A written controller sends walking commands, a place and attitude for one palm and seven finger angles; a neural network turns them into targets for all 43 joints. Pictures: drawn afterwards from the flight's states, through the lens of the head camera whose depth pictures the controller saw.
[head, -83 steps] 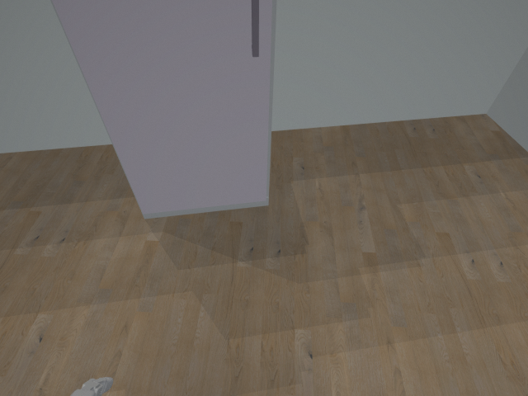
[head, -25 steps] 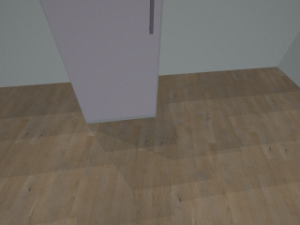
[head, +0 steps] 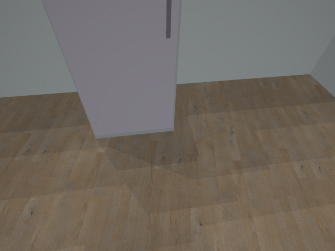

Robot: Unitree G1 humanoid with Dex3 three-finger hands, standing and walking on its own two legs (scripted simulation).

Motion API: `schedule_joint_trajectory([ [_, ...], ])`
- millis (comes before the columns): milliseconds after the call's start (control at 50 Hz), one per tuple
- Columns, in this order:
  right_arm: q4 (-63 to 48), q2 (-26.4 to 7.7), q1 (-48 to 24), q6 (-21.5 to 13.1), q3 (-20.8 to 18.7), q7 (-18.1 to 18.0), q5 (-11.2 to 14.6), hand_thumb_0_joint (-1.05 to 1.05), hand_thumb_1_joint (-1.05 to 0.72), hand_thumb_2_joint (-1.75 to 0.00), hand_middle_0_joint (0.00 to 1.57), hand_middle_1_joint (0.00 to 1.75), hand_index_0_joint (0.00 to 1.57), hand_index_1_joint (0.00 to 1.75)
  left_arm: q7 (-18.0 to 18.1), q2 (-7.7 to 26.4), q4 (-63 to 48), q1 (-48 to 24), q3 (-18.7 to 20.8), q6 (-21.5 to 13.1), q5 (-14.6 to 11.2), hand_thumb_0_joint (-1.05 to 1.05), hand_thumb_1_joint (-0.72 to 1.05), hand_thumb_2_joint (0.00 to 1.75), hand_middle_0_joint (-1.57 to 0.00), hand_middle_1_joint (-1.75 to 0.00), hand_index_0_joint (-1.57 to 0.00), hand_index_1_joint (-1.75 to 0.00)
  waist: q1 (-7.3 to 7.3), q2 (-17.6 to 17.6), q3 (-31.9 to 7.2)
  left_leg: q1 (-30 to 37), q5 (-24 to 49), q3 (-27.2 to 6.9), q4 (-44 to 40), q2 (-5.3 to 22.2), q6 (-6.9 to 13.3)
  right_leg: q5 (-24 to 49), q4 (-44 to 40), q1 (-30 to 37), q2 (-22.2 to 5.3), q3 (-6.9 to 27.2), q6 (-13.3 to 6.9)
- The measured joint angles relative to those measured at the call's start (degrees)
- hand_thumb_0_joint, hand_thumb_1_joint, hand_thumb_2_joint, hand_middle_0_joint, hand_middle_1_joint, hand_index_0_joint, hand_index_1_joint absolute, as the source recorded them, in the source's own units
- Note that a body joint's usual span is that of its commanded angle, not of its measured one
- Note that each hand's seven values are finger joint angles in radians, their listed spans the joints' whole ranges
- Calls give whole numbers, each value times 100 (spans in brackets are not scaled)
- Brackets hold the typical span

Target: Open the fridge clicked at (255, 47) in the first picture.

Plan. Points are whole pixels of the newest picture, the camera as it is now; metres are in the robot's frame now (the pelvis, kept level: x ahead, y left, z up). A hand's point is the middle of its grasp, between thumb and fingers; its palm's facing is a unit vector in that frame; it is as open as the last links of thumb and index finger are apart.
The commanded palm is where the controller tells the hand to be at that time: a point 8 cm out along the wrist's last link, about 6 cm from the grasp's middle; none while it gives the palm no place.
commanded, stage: walk to a spot facing it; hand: right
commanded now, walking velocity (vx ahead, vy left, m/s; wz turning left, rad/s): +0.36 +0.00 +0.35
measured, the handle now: (168, 1) +1.04 +0.05 +0.19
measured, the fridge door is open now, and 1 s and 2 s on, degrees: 0 0 0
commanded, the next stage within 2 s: take the last steps up to it in 0.52 s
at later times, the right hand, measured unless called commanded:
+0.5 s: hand out of the picture +0.05 -0.16 -0.19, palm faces +0.00 +0.98 -0.19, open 7.4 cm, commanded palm none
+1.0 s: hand (242, 190) +0.36 -0.24 -0.18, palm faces -0.19 +0.97 -0.16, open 7.4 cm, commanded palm none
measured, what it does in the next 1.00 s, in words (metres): walks ahead: right foot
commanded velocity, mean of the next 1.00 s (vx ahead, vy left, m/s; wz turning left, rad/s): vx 0.29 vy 0.03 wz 0.21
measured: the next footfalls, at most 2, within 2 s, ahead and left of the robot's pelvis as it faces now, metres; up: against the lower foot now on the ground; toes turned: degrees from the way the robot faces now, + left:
right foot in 0.68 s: +0.36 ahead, -0.09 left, +0.00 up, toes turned +4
left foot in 1.60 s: +0.51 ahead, +0.19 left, +0.00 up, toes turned +26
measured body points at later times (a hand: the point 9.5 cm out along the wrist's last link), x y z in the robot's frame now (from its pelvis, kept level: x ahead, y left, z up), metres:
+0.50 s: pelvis +0.11 +0.01 -0.02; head +0.13 +0.01 +0.43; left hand +0.10 +0.25 -0.18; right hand +0.05 -0.21 -0.17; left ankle +0.00 +0.12 -0.75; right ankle +0.07 -0.10 -0.68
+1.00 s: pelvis +0.27 -0.07 -0.01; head +0.26 -0.10 +0.44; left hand +0.22 +0.17 -0.14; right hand +0.37 -0.29 -0.17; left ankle +0.24 +0.09 -0.65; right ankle +0.32 -0.09 -0.75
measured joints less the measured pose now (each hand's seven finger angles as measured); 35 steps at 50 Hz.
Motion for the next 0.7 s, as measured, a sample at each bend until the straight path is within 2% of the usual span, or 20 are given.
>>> schedule_joint_trajectory([
  [80,4,89,126,59,-14,-39,-10,0,-91,-89,20,30,20,30,15,-83,1,76,-13,45,42,0,91,90,-20,-30,-20,-30,-32,-7,-114,-46,-92,-52,130,-28,-1,-120,144,-27,-27,-55,11],
  [200,-12,394,743,157,-70,96,-64,0,-91,-90,20,30,20,30,-40,-388,-45,562,8,86,92,0,91,90,-20,-30,-20,-30,-75,-9,-347,-225,-584,-227,699,-137,92,-664,696,-120,-127,-244,-11],
  [300,21,658,1229,97,-137,141,-62,0,-91,-90,20,30,20,30,-15,-634,-37,1037,62,-18,67,0,91,90,-20,-30,-20,-30,-62,34,-296,-380,-1090,-373,1351,-221,139,-1182,1166,-119,-197,-405,29],
  [360,42,828,1388,16,-177,135,-63,0,-91,-90,20,30,20,30,28,-702,7,1296,121,-66,52,0,91,90,-20,-30,-20,-30,-37,-84,-228,-349,-1397,-280,1581,-316,142,-1540,1543,-146,-333,-404,85],
  [400,33,930,1427,-114,-205,88,-73,0,-91,-90,20,30,20,30,46,-735,75,1383,154,-22,36,0,91,90,-20,-30,-20,-30,-24,-171,-163,-264,-1518,-176,1604,-378,195,-1711,2452,-517,-437,-386,74],
  [460,-30,1061,1638,-319,-216,-59,-81,0,-91,-89,20,30,20,30,37,-781,132,1244,166,78,65,1,91,90,-20,-30,-20,-30,-231,-106,-57,50,-1467,-274,1272,-360,232,-1939,4098,-1328,-332,-375,88],
  [500,-10,1147,1848,-354,-202,-133,-110,0,-91,-89,20,30,20,30,11,-781,26,992,197,94,72,1,91,90,-20,-30,-20,-30,-341,-60,10,299,-1364,-428,932,-333,205,-1909,4456,-1851,-322,-417,98],
  [540,92,1229,2052,-321,-175,-161,-129,0,-91,-89,20,30,20,30,-23,-779,-187,663,226,93,62,1,91,90,-20,-30,-20,-30,-355,-36,54,533,-1269,-568,589,-296,150,-1652,4249,-2316,-367,-430,132],
  [580,232,1286,2201,-258,-151,-153,-129,0,-91,-89,20,30,20,30,-70,-809,-435,314,243,49,35,1,91,90,-20,-30,-19,-30,-318,-10,99,760,-1211,-687,291,-251,81,-1142,3652,-2607,-429,-454,149],
  [640,407,1287,2292,-177,-177,-125,-97,0,-91,-89,20,30,20,30,-108,-911,-791,-95,229,-106,-23,1,91,90,-19,-30,-19,-30,-248,71,191,1057,-1313,-816,118,-162,-48,-258,2506,-2556,-407,-499,108],
  [680,479,1247,2330,-153,-228,-123,-64,0,-91,-89,20,30,20,30,-85,-963,-971,-199,191,-271,-23,1,91,90,-19,-30,-19,-30,-187,91,208,1031,-1618,-835,628,-162,-62,314,1753,-2150,-359,-531,69],
  [700,503,1206,2285,-122,-265,-117,-31,0,-91,-89,20,30,20,30,-55,-997,-1011,-220,191,-349,7,0,91,90,-20,-30,-19,-30,-149,111,216,799,-1773,-745,1322,-168,-9,299,1836,-2101,-344,-575,-148],
])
